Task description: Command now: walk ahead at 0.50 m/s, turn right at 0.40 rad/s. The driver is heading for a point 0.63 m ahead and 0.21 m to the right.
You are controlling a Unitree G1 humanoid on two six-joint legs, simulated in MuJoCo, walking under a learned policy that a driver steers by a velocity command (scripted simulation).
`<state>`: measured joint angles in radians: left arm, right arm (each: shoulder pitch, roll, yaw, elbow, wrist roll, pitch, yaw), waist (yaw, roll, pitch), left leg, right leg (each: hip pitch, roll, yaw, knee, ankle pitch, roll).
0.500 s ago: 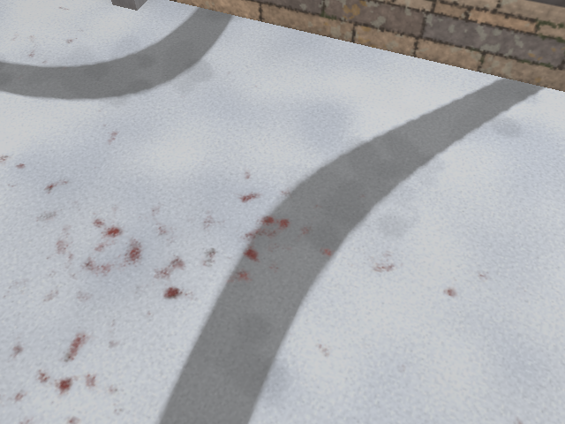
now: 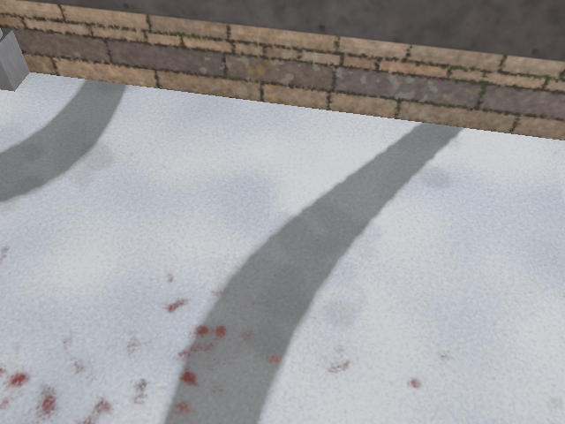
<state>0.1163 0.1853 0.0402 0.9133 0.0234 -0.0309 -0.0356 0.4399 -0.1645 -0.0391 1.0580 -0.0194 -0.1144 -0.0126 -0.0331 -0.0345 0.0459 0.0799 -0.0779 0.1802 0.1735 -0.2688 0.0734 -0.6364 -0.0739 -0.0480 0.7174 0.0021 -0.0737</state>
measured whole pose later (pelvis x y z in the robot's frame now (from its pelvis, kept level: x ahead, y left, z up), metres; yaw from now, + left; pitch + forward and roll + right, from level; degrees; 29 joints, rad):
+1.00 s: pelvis +0.52 -0.09 +0.01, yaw -31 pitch +1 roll +0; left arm 0.15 0.27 0.06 0.77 0.03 -0.01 -0.03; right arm 0.33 -0.24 -0.03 0.85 -0.02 -0.08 0.01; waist -0.04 -0.04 0.06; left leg -0.15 -0.01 0.11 0.32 -0.19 0.04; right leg -0.58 0.02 0.05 0.87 -0.22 -0.02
